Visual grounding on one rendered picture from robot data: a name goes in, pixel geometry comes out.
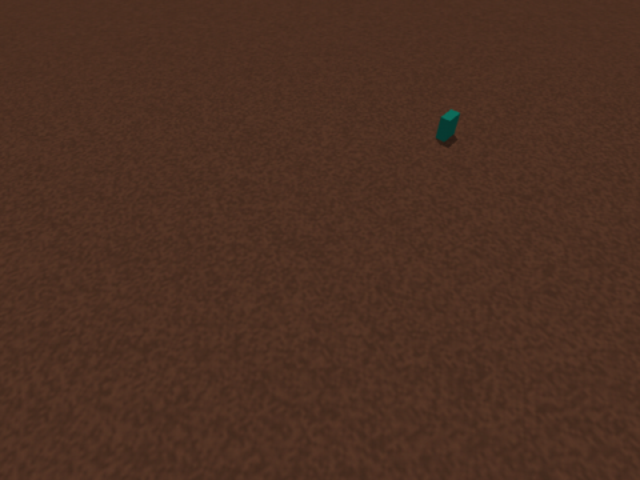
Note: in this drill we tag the carton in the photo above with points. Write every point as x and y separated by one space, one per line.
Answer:
447 125

